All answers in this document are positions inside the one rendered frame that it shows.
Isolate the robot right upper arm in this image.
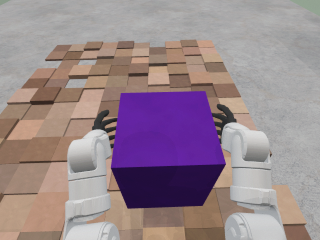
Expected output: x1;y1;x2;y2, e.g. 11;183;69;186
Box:
225;212;286;240

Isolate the left robot hand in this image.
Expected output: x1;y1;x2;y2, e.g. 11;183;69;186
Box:
92;109;118;149

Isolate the right robot hand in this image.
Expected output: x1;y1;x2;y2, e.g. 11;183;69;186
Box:
212;104;237;144

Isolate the robot left upper arm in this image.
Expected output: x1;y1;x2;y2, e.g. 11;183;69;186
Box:
65;221;120;240

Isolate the carton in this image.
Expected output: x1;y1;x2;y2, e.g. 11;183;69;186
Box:
111;91;226;209

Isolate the left robot forearm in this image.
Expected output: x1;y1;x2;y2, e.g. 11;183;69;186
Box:
62;129;112;240

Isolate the right robot forearm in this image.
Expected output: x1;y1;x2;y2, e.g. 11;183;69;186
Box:
221;122;287;240

